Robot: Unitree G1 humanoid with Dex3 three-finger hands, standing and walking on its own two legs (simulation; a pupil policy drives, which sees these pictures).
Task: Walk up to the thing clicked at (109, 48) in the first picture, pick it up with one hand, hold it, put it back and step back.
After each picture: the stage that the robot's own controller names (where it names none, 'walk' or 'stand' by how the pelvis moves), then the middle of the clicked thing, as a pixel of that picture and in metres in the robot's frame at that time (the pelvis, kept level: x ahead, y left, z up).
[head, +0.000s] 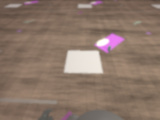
stand; (109, 48) +1.61 -0.43 -0.72
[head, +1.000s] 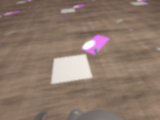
walk; (95, 50) +1.53 -0.01 -0.70
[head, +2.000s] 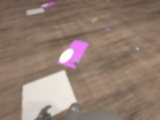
walk; (75, 62) +1.01 +0.33 -0.71
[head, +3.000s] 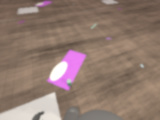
walk; (69, 82) +0.57 +0.29 -0.70
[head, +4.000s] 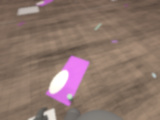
stand; (70, 97) +0.34 +0.24 -0.70
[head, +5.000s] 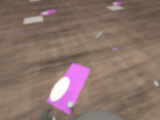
stand; (70, 105) +0.30 +0.24 -0.72
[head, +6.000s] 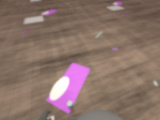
stand; (70, 104) +0.32 +0.25 -0.73
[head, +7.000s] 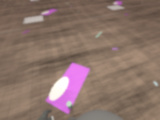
stand; (69, 104) +0.31 +0.26 -0.73
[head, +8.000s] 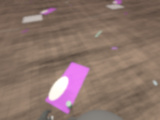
stand; (69, 104) +0.30 +0.26 -0.73
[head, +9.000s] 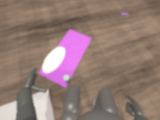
go down; (66, 78) +0.37 +0.24 -0.51
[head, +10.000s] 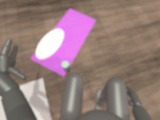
go down; (65, 65) +0.41 +0.24 -0.33
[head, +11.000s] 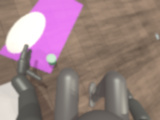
close in; (51, 60) +0.40 +0.26 -0.25
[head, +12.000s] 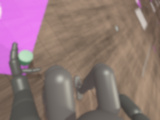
close; (25, 58) +0.40 +0.28 -0.22
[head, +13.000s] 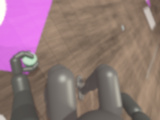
lift; (29, 60) +0.37 +0.28 -0.22
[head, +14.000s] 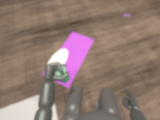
lift; (63, 75) +0.31 +0.20 -0.03
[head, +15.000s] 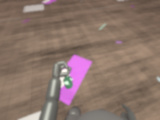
hold; (68, 82) +0.31 +0.18 -0.09
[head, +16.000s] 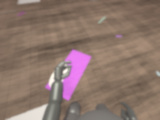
stand; out of the picture +0.02 -0.04 -0.64
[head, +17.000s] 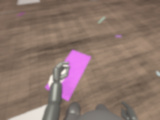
stand; out of the picture -0.05 -0.07 -0.67
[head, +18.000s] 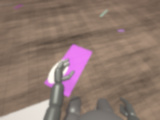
stand; out of the picture -0.03 -0.07 -0.62
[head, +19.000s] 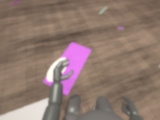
stand; out of the picture -0.03 -0.07 -0.60
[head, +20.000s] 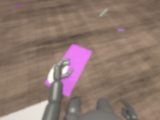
stand; out of the picture -0.04 -0.08 -0.62
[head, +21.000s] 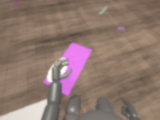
stand; out of the picture -0.04 -0.07 -0.61
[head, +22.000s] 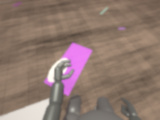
close; out of the picture -0.04 -0.07 -0.61
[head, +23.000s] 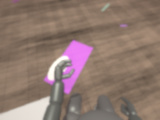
close; out of the picture -0.04 -0.06 -0.60
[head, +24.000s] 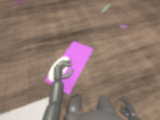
close; out of the picture -0.04 -0.06 -0.60
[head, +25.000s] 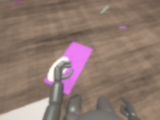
close; out of the picture -0.04 -0.06 -0.60
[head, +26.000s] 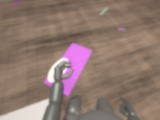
close; out of the picture -0.05 -0.06 -0.61
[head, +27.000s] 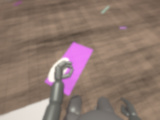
close; out of the picture -0.05 -0.06 -0.61
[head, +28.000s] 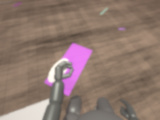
close; out of the picture -0.05 -0.06 -0.62
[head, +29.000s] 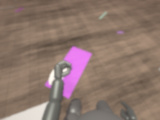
hold; out of the picture -0.05 -0.05 -0.64
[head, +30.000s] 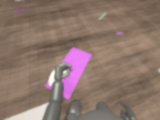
hold; out of the picture -0.06 -0.05 -0.65
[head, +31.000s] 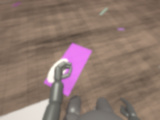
close; out of the picture -0.05 -0.05 -0.62
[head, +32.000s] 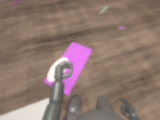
close; out of the picture -0.05 -0.05 -0.61
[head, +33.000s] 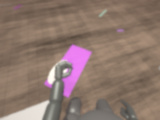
close; out of the picture -0.06 -0.04 -0.63
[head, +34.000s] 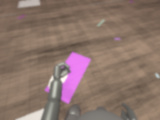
hold; out of the picture -0.07 -0.04 -0.68
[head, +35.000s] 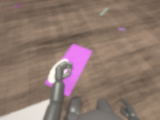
close; out of the picture -0.06 -0.03 -0.62
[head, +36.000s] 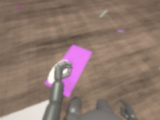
close; out of the picture -0.06 -0.04 -0.63
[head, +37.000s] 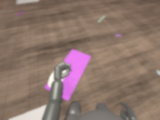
close; out of the picture -0.07 -0.03 -0.66
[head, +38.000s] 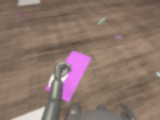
close; out of the picture -0.07 -0.03 -0.67
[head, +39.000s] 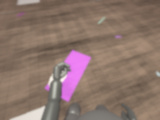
close; out of the picture -0.08 -0.03 -0.68
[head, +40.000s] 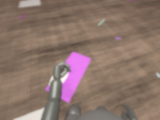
close; out of the picture -0.07 -0.03 -0.68
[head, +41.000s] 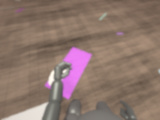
close; out of the picture -0.07 -0.03 -0.65
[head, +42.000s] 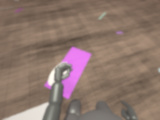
close; out of the picture -0.07 -0.03 -0.65
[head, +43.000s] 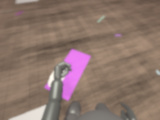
close; out of the picture -0.07 -0.03 -0.66
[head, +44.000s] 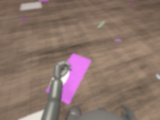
close; out of the picture -0.08 -0.03 -0.69
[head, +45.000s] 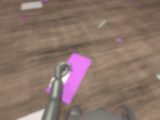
close; out of the picture -0.08 -0.02 -0.69
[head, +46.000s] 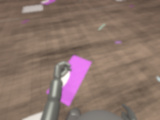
close; out of the picture -0.09 -0.02 -0.70
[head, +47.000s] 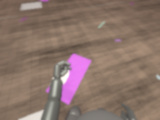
close; out of the picture -0.08 -0.02 -0.69
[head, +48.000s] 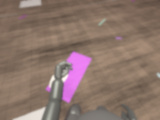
close; out of the picture -0.08 -0.02 -0.68
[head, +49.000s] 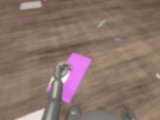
close; out of the picture -0.07 -0.02 -0.68
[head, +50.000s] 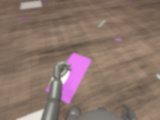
close; out of the picture -0.08 -0.02 -0.69
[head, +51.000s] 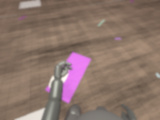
close; out of the picture -0.08 -0.02 -0.68
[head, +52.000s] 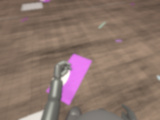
close; out of the picture -0.08 -0.03 -0.69
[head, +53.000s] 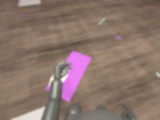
close; out of the picture -0.07 -0.03 -0.68
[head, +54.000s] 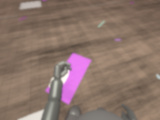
close; out of the picture -0.08 -0.02 -0.69
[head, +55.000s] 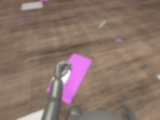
close; out of the picture -0.08 -0.02 -0.69
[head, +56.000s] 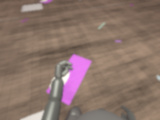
close; out of the picture -0.08 -0.02 -0.69
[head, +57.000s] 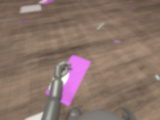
close; out of the picture -0.09 -0.02 -0.69
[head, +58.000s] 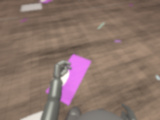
close; out of the picture -0.08 -0.02 -0.69
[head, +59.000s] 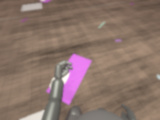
close; out of the picture -0.08 -0.02 -0.69
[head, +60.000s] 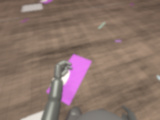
close; out of the picture -0.08 -0.02 -0.69
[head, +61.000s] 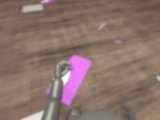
close; out of the picture -0.08 -0.02 -0.69
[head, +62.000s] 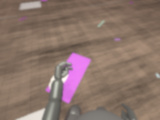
close; out of the picture -0.07 -0.02 -0.69
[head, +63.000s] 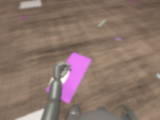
close; out of the picture -0.08 -0.02 -0.68
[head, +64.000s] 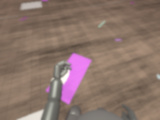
close; out of the picture -0.08 -0.02 -0.69
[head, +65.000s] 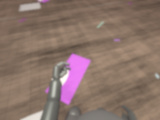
close; out of the picture -0.08 -0.02 -0.69
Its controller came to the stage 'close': yes
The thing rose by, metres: 0.69
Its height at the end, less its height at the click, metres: -0.02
